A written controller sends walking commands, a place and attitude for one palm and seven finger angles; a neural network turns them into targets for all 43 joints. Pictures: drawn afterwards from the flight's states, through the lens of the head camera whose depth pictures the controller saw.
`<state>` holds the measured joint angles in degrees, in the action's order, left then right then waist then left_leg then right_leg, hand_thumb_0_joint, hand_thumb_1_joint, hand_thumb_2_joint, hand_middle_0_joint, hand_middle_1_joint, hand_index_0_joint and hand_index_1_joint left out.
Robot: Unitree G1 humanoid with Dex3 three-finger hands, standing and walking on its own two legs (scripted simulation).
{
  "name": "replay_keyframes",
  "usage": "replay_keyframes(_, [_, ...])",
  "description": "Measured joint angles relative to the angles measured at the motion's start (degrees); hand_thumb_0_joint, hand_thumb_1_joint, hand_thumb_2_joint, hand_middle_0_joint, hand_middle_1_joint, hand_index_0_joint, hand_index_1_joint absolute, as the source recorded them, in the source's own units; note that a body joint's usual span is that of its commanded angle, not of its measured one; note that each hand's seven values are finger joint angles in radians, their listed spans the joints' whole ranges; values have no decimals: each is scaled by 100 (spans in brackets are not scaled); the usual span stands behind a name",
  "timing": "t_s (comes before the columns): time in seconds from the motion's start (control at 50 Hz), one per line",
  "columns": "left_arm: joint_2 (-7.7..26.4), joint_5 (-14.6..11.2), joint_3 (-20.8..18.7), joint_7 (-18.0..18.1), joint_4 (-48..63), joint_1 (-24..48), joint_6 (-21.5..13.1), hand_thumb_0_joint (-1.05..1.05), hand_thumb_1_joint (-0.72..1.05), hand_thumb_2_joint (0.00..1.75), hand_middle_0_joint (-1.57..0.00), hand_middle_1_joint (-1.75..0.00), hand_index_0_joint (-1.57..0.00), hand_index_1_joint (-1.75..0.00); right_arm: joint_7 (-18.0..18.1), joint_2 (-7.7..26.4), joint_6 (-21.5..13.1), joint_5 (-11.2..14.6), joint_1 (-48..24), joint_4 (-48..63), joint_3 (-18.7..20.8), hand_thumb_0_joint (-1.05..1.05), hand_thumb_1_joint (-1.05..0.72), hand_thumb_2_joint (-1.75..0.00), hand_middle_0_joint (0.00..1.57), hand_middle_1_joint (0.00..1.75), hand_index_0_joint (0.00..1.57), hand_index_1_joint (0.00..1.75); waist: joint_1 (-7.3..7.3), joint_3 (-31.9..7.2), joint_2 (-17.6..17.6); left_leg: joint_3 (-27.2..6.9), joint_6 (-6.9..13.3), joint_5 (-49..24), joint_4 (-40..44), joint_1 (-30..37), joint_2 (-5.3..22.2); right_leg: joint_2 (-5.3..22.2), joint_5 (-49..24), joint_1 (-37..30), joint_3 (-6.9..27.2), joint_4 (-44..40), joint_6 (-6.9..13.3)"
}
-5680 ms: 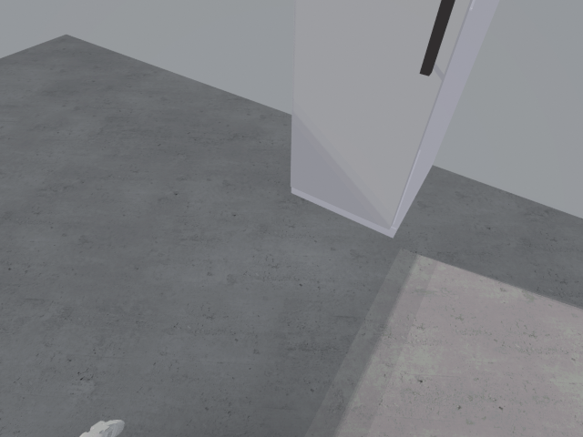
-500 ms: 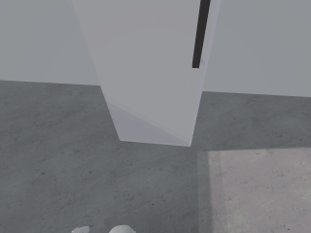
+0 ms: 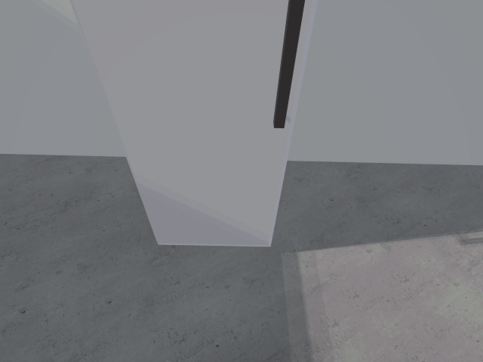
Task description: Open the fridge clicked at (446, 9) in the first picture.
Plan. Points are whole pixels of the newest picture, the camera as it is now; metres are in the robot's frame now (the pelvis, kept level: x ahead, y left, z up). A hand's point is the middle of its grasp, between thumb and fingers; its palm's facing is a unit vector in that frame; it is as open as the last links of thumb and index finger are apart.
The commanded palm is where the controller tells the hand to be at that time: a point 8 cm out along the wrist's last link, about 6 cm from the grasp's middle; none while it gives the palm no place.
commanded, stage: take the last steps up to it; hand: right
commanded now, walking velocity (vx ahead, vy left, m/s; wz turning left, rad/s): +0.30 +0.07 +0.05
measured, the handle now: (290, 32) +0.70 -0.06 +0.24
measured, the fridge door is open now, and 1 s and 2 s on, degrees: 0 0 0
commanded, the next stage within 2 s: come to a stop and stand still in 0.48 s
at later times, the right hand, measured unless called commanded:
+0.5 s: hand (344, 328) +0.24 -0.20 -0.17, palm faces -0.05 +0.98 -0.20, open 7.4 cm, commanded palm none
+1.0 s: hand (329, 307) +0.29 -0.19 -0.19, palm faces +0.04 +0.98 -0.21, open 7.3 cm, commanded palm none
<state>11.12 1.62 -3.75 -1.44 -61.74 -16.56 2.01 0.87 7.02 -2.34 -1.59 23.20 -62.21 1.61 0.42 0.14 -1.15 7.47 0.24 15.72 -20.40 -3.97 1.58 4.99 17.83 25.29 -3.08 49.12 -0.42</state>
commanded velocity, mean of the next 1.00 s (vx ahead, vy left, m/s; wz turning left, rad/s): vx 0.04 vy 0.02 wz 0.02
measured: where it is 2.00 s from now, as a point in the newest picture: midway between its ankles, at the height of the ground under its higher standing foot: outside the picture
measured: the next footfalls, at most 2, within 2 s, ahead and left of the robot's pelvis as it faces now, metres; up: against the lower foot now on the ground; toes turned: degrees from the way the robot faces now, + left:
right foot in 0.10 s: +0.11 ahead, -0.14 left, +0.00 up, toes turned -8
left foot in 0.60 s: +0.30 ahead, +0.14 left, +0.00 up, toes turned +11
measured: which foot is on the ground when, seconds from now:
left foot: down 0.00-0.12, up 0.14-0.58, down 0.60-1.00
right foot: up 0.00-0.08, down 0.10-0.60, up 0.62-0.96, down 0.98-1.00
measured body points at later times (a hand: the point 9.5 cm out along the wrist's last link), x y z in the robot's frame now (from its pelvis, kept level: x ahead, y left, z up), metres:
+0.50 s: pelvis +0.14 -0.02 +0.00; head +0.16 -0.02 +0.45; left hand +0.06 +0.18 -0.16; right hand +0.24 -0.25 -0.15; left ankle +0.24 +0.13 -0.70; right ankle +0.07 -0.13 -0.74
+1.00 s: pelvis +0.22 +0.00 -0.02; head +0.25 -0.01 +0.43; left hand +0.30 +0.25 -0.16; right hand +0.29 -0.24 -0.18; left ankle +0.26 +0.13 -0.74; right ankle +0.24 -0.09 -0.75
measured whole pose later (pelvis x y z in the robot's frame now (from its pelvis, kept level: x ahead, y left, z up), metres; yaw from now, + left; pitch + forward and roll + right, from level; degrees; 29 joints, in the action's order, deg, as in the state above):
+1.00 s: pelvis +0.22 +0.00 -0.02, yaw +2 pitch -1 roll +1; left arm 9.9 0.8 -3.0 0.8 -56.5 -7.4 1.2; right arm 2.2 10.9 2.1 -1.1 8.9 -57.7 3.7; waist 0.9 5.3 1.4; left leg 8.4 0.4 14.2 -35.3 -19.5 4.3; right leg 0.6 16.5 17.5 -4.4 35.8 0.6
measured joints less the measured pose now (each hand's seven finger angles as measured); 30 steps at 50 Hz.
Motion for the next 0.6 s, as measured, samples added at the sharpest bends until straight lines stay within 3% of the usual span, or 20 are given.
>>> replay_keyframes(0.1, [-98,-19,80,23,65,178,-223,0,91,90,-19,-30,-20,-29,-30,22,62,20,290,-296,50,0,-91,-90,20,30,20,30,122,95,158,-5,-185,472,-514,-30,107,-31,-151,-644,-270,-1549,63])
replay_keyframes(0.14, [-196,-1,103,80,98,292,-380,0,90,90,-19,-30,-20,-30,-54,66,154,54,320,-410,67,1,-91,-90,20,30,20,30,105,167,333,-178,-71,930,-1504,-396,245,-126,-286,-708,-420,-1478,156])
replay_keyframes(0.18, [-273,7,115,172,152,308,-474,0,91,90,-19,-30,-20,-30,-78,101,286,34,256,-490,84,1,-91,-90,20,30,20,30,61,167,392,-367,41,1154,-2877,-987,210,-146,-98,-866,-560,-1460,229])
replay_keyframes(0.22, [-297,2,121,248,167,230,-517,0,93,90,-20,-30,-20,-30,-119,151,334,9,105,-499,124,1,-91,-90,20,30,20,30,-12,136,386,-375,81,854,-3781,-1523,216,-180,-110,-1142,-637,-1771,247])
replay_keyframes(0.26, [-329,-8,154,284,112,97,-556,0,93,90,-20,-30,-20,-30,-144,226,314,-6,-99,-411,163,1,-91,-90,20,29,20,30,-51,110,373,-338,46,495,-4091,-1928,269,-227,-222,-1430,-672,-2164,250])
replay_keyframes(0.34, [-431,-30,217,294,-73,-219,-563,0,92,90,-20,-30,-20,-30,-145,354,274,-3,-557,-105,220,1,-91,-90,19,29,20,30,-69,69,340,-351,-71,-53,-3968,-2490,389,-300,-337,-1908,-716,-2762,242])
replay_keyframes(0.42, [-548,-23,231,266,-234,-492,-517,0,91,90,-20,-30,-20,-30,-143,427,290,17,-1027,160,248,1,-91,-90,19,29,20,30,-146,106,316,-364,-143,-347,-3300,-2705,493,-323,-263,-2247,-730,-3007,162])
replay_keyframes(0.54, [-557,33,157,232,-363,-704,-409,0,90,90,-20,-30,-20,-30,-155,386,268,38,-1560,397,230,0,-91,-90,19,29,20,30,-391,290,147,-204,-45,-352,-1927,-2367,417,-164,223,-2518,-761,-2751,-80])
replay_keyframes(0.6, [-526,6,136,210,-417,-833,-363,0,90,90,-20,-30,-20,-30,-168,375,92,22,-1652,485,192,0,-91,-90,19,29,20,30,-421,328,85,-67,97,-791,-1183,-1850,281,17,775,-2351,-706,-1923,-208])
